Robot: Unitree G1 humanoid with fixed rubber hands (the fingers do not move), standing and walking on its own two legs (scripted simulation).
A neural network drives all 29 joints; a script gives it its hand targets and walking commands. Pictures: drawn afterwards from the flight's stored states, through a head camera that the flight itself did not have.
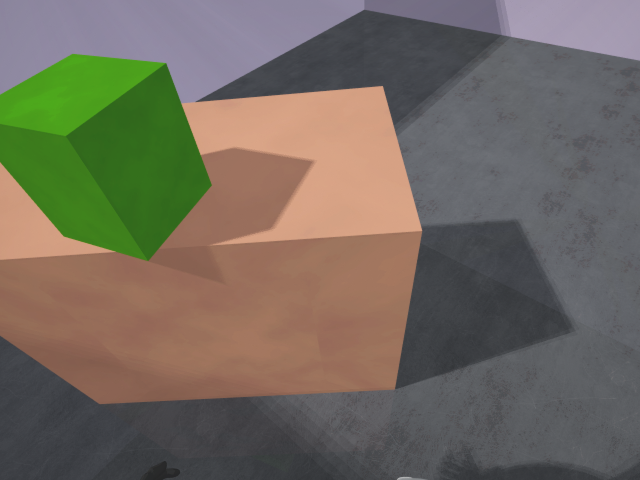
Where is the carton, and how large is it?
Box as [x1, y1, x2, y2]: [0, 54, 211, 260]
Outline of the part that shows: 0,94 0,162 64,236 148,260 211,185 165,63 71,54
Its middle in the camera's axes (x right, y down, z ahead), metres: -0.36 -0.15 +0.67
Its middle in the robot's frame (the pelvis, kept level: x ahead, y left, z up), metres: +0.64 +0.35 +0.11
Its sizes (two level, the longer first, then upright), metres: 0.210 0.200 0.250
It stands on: a pedestal, 0.72 m high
